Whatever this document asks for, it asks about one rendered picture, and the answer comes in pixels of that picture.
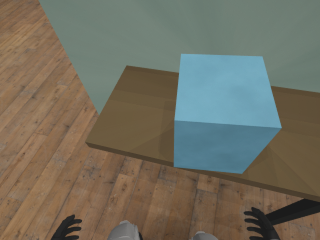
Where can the table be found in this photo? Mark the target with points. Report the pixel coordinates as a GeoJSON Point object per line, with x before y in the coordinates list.
{"type": "Point", "coordinates": [138, 121]}

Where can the left robot thigh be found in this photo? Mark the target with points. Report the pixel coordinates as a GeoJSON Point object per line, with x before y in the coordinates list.
{"type": "Point", "coordinates": [124, 231]}

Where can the left robot hand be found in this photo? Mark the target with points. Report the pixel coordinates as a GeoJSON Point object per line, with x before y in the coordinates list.
{"type": "Point", "coordinates": [63, 229]}

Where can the right robot hand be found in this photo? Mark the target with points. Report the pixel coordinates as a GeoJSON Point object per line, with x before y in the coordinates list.
{"type": "Point", "coordinates": [266, 229]}

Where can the robot left shin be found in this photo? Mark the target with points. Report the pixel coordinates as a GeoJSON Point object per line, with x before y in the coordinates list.
{"type": "Point", "coordinates": [125, 221]}

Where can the carton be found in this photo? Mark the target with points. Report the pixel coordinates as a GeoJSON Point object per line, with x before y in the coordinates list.
{"type": "Point", "coordinates": [225, 112]}

